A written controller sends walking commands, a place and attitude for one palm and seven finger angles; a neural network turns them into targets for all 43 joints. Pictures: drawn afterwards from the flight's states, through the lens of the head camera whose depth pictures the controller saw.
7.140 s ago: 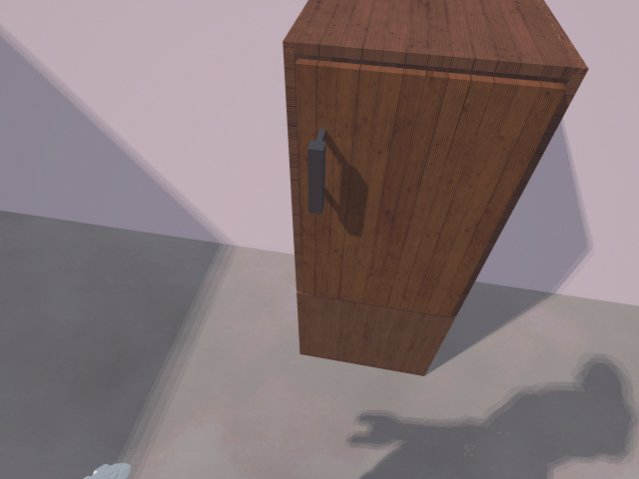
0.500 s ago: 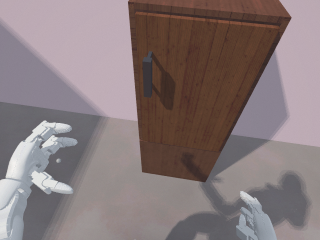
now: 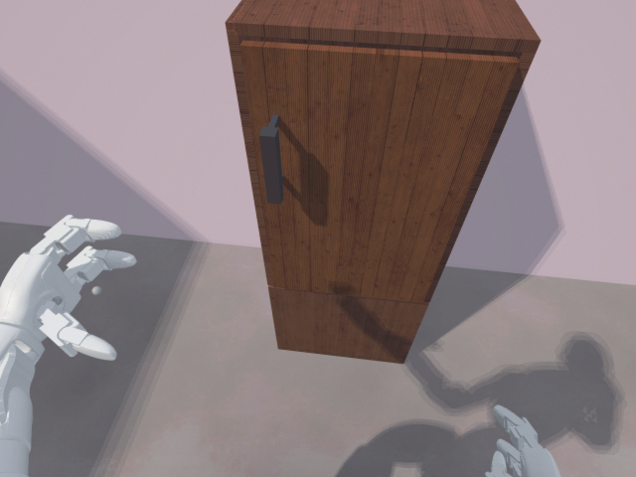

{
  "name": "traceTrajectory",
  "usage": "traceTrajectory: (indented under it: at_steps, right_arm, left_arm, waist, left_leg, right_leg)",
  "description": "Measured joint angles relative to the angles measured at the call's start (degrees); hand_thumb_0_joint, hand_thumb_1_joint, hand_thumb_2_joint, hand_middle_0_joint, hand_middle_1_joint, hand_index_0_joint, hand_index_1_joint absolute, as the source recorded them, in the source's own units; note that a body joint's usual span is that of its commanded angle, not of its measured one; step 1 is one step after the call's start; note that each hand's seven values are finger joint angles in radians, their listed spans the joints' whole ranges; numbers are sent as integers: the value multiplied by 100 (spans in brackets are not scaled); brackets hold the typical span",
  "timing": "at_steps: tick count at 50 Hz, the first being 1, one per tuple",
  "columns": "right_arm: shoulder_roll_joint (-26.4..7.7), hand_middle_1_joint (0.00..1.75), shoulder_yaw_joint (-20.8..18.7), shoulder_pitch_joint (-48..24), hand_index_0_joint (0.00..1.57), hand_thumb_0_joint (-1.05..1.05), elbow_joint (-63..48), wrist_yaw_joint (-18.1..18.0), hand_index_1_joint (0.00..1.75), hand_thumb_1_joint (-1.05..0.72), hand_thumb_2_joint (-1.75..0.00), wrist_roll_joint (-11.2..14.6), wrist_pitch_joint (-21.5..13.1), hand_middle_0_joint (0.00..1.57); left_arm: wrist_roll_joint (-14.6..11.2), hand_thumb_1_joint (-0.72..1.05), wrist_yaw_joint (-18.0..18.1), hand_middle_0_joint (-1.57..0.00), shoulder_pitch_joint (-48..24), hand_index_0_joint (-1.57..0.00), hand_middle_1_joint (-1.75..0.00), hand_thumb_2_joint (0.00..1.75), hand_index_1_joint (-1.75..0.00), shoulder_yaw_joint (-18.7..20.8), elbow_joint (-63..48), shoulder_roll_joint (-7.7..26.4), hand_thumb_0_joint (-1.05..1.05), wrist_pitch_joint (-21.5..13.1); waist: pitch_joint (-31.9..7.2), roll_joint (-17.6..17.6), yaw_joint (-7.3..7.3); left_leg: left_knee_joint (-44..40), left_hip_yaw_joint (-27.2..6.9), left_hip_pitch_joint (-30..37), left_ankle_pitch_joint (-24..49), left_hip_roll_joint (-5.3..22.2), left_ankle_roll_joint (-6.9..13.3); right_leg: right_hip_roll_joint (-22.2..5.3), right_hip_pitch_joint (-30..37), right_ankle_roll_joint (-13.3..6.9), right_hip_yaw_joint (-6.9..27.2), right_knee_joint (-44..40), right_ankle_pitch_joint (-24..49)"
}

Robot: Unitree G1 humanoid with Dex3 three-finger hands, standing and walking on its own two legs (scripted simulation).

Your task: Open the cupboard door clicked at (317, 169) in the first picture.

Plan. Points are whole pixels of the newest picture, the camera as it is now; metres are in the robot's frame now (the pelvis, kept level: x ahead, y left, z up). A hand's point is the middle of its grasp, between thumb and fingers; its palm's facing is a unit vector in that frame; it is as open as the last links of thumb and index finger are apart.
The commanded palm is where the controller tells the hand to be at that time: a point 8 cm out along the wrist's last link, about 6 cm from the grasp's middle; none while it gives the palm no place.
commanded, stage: raise the hand with hooked fingers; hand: left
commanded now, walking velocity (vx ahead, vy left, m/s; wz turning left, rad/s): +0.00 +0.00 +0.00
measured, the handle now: (275, 160) +0.57 +0.11 +0.08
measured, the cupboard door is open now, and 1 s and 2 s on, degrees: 0 0 0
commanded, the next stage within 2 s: move the hooked fingers beside the handle in 0.30 s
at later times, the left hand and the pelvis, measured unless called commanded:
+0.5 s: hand (100, 294) +0.29 +0.27 +0.10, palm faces -0.03 -1.00 -0.02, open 14.0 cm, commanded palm +0.27 +0.31 +0.11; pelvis -0.01 +0.00 +0.00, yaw +1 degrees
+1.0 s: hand (166, 237) +0.38 +0.22 +0.10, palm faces -0.09 -1.00 -0.02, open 14.0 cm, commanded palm +0.36 +0.28 +0.10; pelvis +0.00 +0.00 +0.00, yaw +0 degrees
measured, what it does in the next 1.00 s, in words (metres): stands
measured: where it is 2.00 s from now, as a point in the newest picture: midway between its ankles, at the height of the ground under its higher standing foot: outside the picture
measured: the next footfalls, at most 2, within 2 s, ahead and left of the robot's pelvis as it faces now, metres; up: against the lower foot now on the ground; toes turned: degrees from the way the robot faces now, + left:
none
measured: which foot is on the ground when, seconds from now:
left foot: down 0.00-1.00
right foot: down 0.00-1.00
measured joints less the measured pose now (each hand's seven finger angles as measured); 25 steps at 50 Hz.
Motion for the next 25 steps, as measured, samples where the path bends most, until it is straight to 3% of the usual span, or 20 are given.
traceTrajectory:
  at_steps: [21,25]
  right_arm:
    - [78,30,54,-104,20,2,-1,-69,30,-91,-90,2,-8,20]
    - [64,30,70,-119,20,2,29,-115,30,-91,-90,14,-12,20]
  left_arm:
    - [29,-50,33,-30,-9,-30,-120,30,-120,-45,60,-123,-2,-167]
    - [53,-50,39,-31,-278,-31,-120,30,-120,-108,317,-93,-2,-163]
  waist:
    - [52,5,59]
    - [71,1,76]
  left_leg:
    - [2,-31,26,35,16,-37]
    - [37,-65,-28,42,-4,-32]
  right_leg:
    - [17,25,-36,-29,20,17]
    - [-3,-9,-28,-62,45,13]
